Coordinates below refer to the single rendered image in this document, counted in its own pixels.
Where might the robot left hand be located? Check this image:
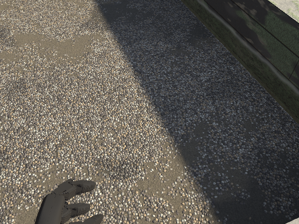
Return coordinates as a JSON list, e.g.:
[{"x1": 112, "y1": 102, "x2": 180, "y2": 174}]
[{"x1": 34, "y1": 178, "x2": 104, "y2": 224}]

